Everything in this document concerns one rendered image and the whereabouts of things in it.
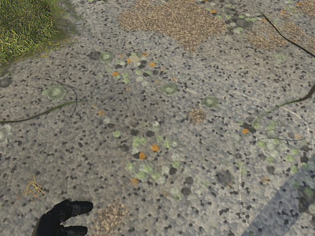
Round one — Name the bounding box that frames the robot left hand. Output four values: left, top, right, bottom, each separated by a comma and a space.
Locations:
31, 200, 94, 236

